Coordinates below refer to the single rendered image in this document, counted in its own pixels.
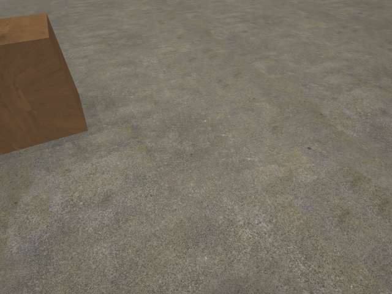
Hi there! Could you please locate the pedestal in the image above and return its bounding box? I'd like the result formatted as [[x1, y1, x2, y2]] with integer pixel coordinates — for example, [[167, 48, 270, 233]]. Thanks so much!
[[0, 13, 88, 155]]

